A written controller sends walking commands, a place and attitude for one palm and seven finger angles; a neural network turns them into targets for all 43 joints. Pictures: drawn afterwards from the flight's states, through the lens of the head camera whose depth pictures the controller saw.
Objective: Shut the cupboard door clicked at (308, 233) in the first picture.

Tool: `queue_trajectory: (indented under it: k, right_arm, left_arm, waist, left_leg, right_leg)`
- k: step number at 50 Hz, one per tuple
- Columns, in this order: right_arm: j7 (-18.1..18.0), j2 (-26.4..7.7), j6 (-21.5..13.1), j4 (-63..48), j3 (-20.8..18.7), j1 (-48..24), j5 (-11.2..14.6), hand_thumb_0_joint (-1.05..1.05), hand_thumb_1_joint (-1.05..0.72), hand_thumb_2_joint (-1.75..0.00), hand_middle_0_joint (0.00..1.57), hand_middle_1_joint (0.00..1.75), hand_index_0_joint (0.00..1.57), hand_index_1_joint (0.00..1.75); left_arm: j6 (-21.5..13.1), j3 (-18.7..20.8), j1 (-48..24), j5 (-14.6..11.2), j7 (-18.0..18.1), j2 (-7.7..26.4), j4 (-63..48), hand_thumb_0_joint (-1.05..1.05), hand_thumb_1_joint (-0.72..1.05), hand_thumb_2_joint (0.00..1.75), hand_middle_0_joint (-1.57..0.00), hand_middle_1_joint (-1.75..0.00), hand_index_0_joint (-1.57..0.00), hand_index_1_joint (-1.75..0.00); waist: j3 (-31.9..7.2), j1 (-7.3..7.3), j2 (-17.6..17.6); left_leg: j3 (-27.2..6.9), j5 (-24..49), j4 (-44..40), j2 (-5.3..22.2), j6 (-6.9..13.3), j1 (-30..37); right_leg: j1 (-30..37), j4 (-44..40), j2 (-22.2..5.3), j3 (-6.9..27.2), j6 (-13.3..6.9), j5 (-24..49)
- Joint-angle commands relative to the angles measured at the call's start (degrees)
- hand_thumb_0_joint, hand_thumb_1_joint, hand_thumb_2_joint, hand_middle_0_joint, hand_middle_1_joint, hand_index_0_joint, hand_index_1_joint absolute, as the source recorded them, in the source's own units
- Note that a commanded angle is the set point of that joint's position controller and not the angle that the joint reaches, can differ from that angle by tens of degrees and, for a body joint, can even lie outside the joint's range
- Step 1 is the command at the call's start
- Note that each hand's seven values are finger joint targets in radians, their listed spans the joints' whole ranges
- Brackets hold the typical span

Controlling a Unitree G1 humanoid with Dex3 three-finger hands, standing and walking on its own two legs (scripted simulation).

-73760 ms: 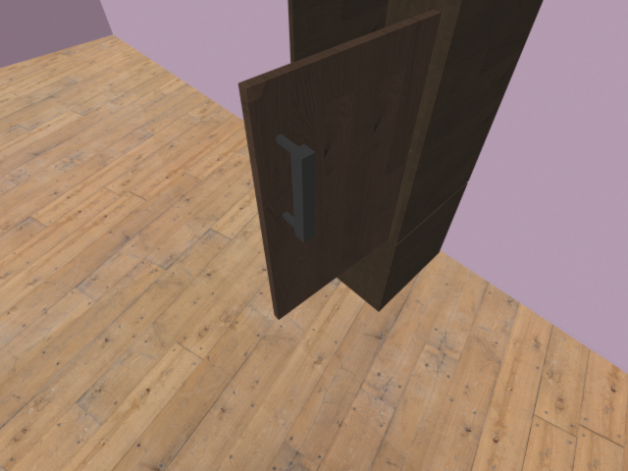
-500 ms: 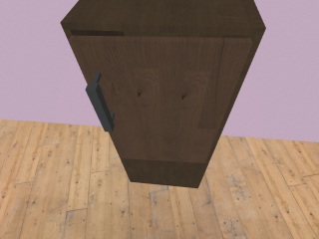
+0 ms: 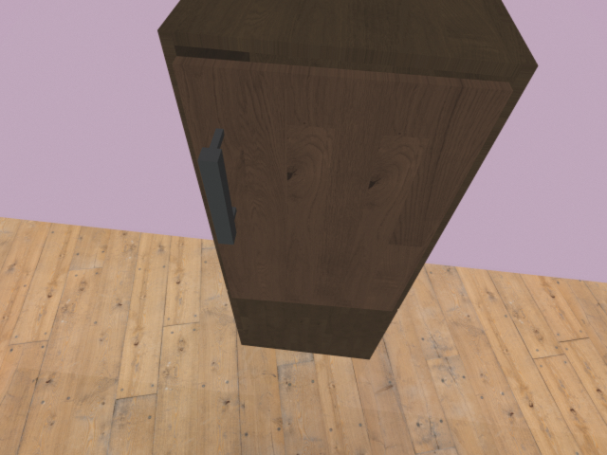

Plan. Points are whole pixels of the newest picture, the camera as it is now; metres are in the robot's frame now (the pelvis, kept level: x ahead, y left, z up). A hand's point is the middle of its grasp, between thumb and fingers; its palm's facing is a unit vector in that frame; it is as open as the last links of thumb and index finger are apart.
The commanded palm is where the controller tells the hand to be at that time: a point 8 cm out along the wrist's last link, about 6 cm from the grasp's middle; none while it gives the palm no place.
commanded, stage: come to a stop and stand still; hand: left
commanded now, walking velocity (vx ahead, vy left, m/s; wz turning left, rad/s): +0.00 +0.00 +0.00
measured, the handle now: (223, 190) +0.45 +0.16 +0.07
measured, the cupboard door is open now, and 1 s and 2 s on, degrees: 2 2 2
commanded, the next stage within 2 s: look again from close up in 0.50 s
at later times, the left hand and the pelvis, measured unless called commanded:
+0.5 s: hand out of the picture +0.00 +0.12 -0.18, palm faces +0.02 -0.99 -0.17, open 7.3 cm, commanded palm none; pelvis +0.01 -0.04 +0.00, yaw +0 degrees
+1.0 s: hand out of the picture +0.02 +0.19 -0.18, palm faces +0.00 -0.98 -0.22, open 7.4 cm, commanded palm none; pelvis +0.00 +0.01 -0.01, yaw -1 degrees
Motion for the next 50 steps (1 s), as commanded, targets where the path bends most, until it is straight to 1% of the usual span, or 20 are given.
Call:
queue_trajectory:
  k: [1, 2, 3, 5, 6, 8, 14, 18, 29, 30, 31, 32, 33, 35, 36, 37, 38, 40, 41, 50]
  right_arm:
    - [-0.10, -9.73, -0.82, -0.28, -2.75, 4.04, 1.08, 0.00, -0.90, -0.90, 0.20, 0.30, 0.20, 0.30]
    - [0.25, -7.06, -0.86, -0.07, -2.28, 4.68, 1.43, 0.00, -0.90, -0.90, 0.20, 0.30, 0.20, 0.30]
    - [0.65, -5.60, -0.77, 0.08, -1.59, 4.63, 1.43, 0.00, -0.90, -0.90, 0.20, 0.30, 0.20, 0.30]
    - [0.66, -5.16, -0.57, 1.70, -1.14, 4.94, 0.71, 0.00, -0.90, -0.90, 0.20, 0.30, 0.20, 0.30]
    - [0.66, -5.47, -0.85, 2.83, -1.06, 6.24, 0.73, 0.00, -0.90, -0.90, 0.20, 0.30, 0.20, 0.30]
    - [0.50, -5.57, -1.34, 4.74, -0.86, 7.83, 0.87, 0.00, -0.90, -0.90, 0.20, 0.30, 0.20, 0.30]
    - [0.08, -4.89, -1.22, 7.40, -0.26, 9.63, 0.79, 0.00, -0.90, -0.90, 0.20, 0.30, 0.20, 0.30]
    - [-0.10, -4.34, -1.10, 8.30, -0.08, 10.95, 0.71, 0.00, -0.90, -0.90, 0.20, 0.30, 0.20, 0.30]
    - [-0.52, -3.88, -1.47, 8.43, -0.13, 12.30, 0.84, 0.00, -0.90, -0.90, 0.20, 0.30, 0.20, 0.30]
    - [0.33, -4.92, -3.15, 3.59, 0.00, 3.63, 1.14, 0.00, -0.90, -0.90, 0.20, 0.30, 0.20, 0.30]
    - [0.71, -1.66, -2.53, 1.43, 0.20, 7.63, 1.00, 0.00, -0.90, -0.90, 0.20, 0.30, 0.20, 0.30]
    - [1.04, -1.23, -2.53, 1.24, 0.27, 8.43, 0.58, 0.00, -0.90, -0.90, 0.20, 0.30, 0.20, 0.30]
    - [0.93, -1.80, -2.73, 1.08, 0.15, 10.58, 0.87, 0.00, -0.90, -0.90, 0.20, 0.30, 0.20, 0.30]
    - [0.64, -3.82, -3.12, 1.27, 0.06, 11.48, 0.90, 0.00, -0.90, -0.90, 0.20, 0.30, 0.20, 0.30]
    - [0.45, -4.57, -3.24, 1.39, 0.07, 11.36, 0.81, 0.00, -0.90, -0.90, 0.20, 0.30, 0.20, 0.30]
    - [0.39, -4.36, -3.42, 1.80, 0.13, 10.95, 0.66, 0.00, -0.90, -0.90, 0.20, 0.30, 0.20, 0.30]
    - [0.36, -4.70, -3.10, 1.35, 0.37, 10.26, 0.69, 0.00, -0.90, -0.90, 0.20, 0.30, 0.20, 0.30]
    - [0.49, -5.69, -2.78, 0.39, 0.32, 9.17, 0.66, 0.00, -0.90, -0.90, 0.20, 0.30, 0.20, 0.30]
    - [0.60, -6.00, -2.74, 0.06, 0.27, 8.54, 0.63, 0.00, -0.90, -0.90, 0.20, 0.30, 0.20, 0.30]
    - [0.74, -8.32, -3.07, -0.14, 0.22, 7.04, 0.52, 0.00, -0.90, -0.90, 0.20, 0.30, 0.20, 0.30]
  left_arm:
    - [-2.55, 0.19, 6.29, 0.05, 0.55, 3.02, -0.67, 0.00, 0.90, 0.90, -0.20, -0.30, -0.20, -0.30]
    - [-3.23, 0.12, 4.86, 0.14, 0.83, 4.98, -0.52, 0.00, 0.90, 0.90, -0.20, -0.30, -0.20, -0.30]
    - [-3.46, -0.12, 3.42, -0.07, 0.78, 6.59, -0.55, 0.00, 0.90, 0.90, -0.20, -0.30, -0.20, -0.30]
    - [-4.38, -0.45, 2.21, -0.23, 0.86, 5.36, 0.53, 0.00, 0.90, 0.90, -0.20, -0.30, -0.20, -0.30]
    - [-4.61, -0.76, 2.12, -0.36, 0.96, 4.40, 1.07, 0.00, 0.90, 0.90, -0.20, -0.30, -0.20, -0.30]
    - [-4.70, -0.98, 3.19, -0.60, 1.13, 3.63, 1.85, 0.00, 0.90, 0.90, -0.20, -0.30, -0.20, -0.30]
    - [-4.26, -1.28, 4.56, -0.93, 1.39, 2.31, 3.58, 0.00, 0.90, 0.90, -0.20, -0.30, -0.20, -0.30]
    - [-4.18, -1.38, 5.25, -0.99, 1.43, 1.79, 4.26, 0.00, 0.90, 0.90, -0.20, -0.30, -0.20, -0.30]
    - [-4.33, -1.26, 7.05, -0.91, 1.71, 0.34, 4.66, 0.00, 0.90, 0.90, -0.20, -0.30, -0.20, -0.30]
    - [-6.92, -1.50, 12.20, 0.29, 4.09, 2.00, 5.30, 0.00, 0.90, 0.90, -0.20, -0.30, -0.20, -0.30]
    - [-7.42, -0.74, 10.15, 0.04, 3.71, 5.22, 2.59, 0.00, 0.90, 0.90, -0.20, -0.30, -0.20, -0.30]
    - [-7.85, -0.51, 8.35, 0.19, 3.43, 5.20, 1.65, 0.00, 0.90, 0.90, -0.20, -0.30, -0.20, -0.30]
    - [-7.80, -0.87, 7.82, -0.03, 3.16, 4.62, 0.88, 0.00, 0.90, 0.90, -0.20, -0.30, -0.20, -0.30]
    - [-7.21, -1.53, 7.49, -0.54, 2.96, 1.74, 0.32, 0.00, 0.90, 0.90, -0.20, -0.30, -0.20, -0.30]
    - [-6.84, -1.72, 7.79, -0.46, 2.89, 0.99, -0.04, 0.00, 0.90, 0.90, -0.20, -0.30, -0.20, -0.30]
    - [-6.32, -1.84, 7.99, -0.30, 2.89, 0.70, 0.13, 0.00, 0.90, 0.90, -0.20, -0.30, -0.20, -0.30]
    - [-5.79, -1.92, 7.98, -0.40, 2.72, 1.33, -0.01, 0.00, 0.90, 0.90, -0.20, -0.30, -0.20, -0.30]
    - [-5.08, -1.96, 7.67, -0.33, 2.44, 1.34, -0.33, 0.00, 0.90, 0.90, -0.20, -0.30, -0.20, -0.30]
    - [-4.92, -2.10, 7.52, -0.25, 2.28, 1.29, -0.43, 0.00, 0.90, 0.90, -0.20, -0.30, -0.20, -0.30]
    - [-4.32, -2.16, 6.61, -0.29, 1.78, 3.19, -1.44, 0.00, 0.90, 0.90, -0.20, -0.30, -0.20, -0.30]
  waist:
    - [-6.14, 0.07, 3.28]
    - [-4.79, -0.96, -1.48]
    - [-3.34, -1.89, -2.74]
    - [-1.98, -1.99, -10.07]
    - [-2.12, -2.26, -9.69]
    - [-3.31, -1.87, -5.19]
    - [0.44, -1.19, -0.49]
    - [1.86, -1.15, -0.26]
    - [0.73, -1.02, -0.70]
    - [1.51, 2.08, 1.18]
    - [-2.38, -1.81, 0.15]
    - [-5.87, -1.63, 0.62]
    - [-9.25, -2.41, -2.49]
    - [-6.82, -2.42, -3.56]
    - [-5.09, -2.07, -1.95]
    - [-2.49, -1.49, 4.02]
    - [-0.96, -1.24, 4.86]
    - [1.54, -0.92, 2.33]
    - [2.58, -0.79, 1.47]
    - [0.07, -0.13, 1.33]
  left_leg:
    - [-7.86, 7.59, -3.26, 7.97, 2.91, 0.71]
    - [-5.09, 2.11, -1.89, 4.56, 0.38, -1.67]
    - [-2.73, -2.11, -2.22, 1.99, -1.03, 0.67]
    - [-1.91, 1.56, -1.95, 1.14, -1.51, 3.58]
    - [-2.02, 3.98, -3.20, 1.87, -1.43, 4.63]
    - [-2.34, 8.83, -4.54, 3.40, -1.17, 6.29]
    - [-2.68, 8.25, -6.27, 4.13, -1.39, 5.60]
    - [-2.69, 7.37, -6.77, 4.08, -1.51, 5.36]
    - [-2.73, 10.23, -6.31, 4.57, -1.30, 6.21]
    - [0.90, 8.58, 9.76, 3.77, -2.50, 0.02]
    - [-2.31, -6.14, 9.33, 1.73, -1.05, -3.09]
    - [-1.52, -5.35, 7.72, 1.87, -1.02, -2.55]
    - [-1.77, -2.54, 5.09, 1.04, -0.63, 0.46]
    - [-3.44, 7.11, 2.30, 2.65, 0.20, 3.12]
    - [-4.05, 11.25, 2.33, 3.61, 0.52, 3.24]
    - [-4.13, 14.70, 1.81, 4.02, 0.67, 2.58]
    - [-5.05, 13.52, 1.01, 4.01, 0.98, 1.89]
    - [-6.21, 6.37, -1.36, 4.05, 1.46, -0.48]
    - [-6.51, 3.61, -2.40, 3.88, 1.56, -1.07]
    - [-7.26, 3.77, -5.34, 4.19, 2.26, 0.82]
  right_leg:
    - [8.84, -19.89, -2.26, 1.78, -1.36, 14.50]
    - [8.64, -22.16, -7.37, 7.60, -3.31, 15.96]
    - [3.66, -23.33, -11.21, 9.56, -5.09, 14.32]
    - [1.01, -23.17, -9.60, 9.37, -5.88, 20.84]
    - [1.66, -22.31, -8.72, 7.86, -5.44, 23.73]
    - [4.03, -20.80, -7.05, 5.44, -4.11, 27.08]
    - [4.21, -23.03, -5.77, 5.10, -3.88, 20.49]
    - [4.06, -24.27, -5.59, 5.05, -4.02, 17.96]
    - [5.89, -22.49, -5.24, 3.85, -3.80, 23.75]
    - [3.48, -20.59, -10.21, 8.95, 0.13, 55.64]
    - [8.09, -17.31, -12.03, 9.24, -2.95, 56.52]
    - [10.67, -15.40, -12.61, 8.34, -5.61, 59.60]
    - [11.19, -13.04, -9.96, 6.40, -5.96, 53.97]
    - [5.90, -12.59, -6.13, 4.80, -4.73, 38.56]
    - [4.25, -12.79, -4.97, 4.30, -4.33, 33.10]
    - [2.96, -12.77, -4.45, 3.77, -4.27, 28.21]
    - [2.13, -13.11, -3.63, 3.69, -4.09, 21.74]
    - [0.52, -14.47, -2.82, 3.62, -3.77, 11.89]
    - [-0.42, -14.97, -2.79, 3.75, -3.65, 9.39]
    - [1.08, -14.55, -3.25, 2.82, -2.65, 10.00]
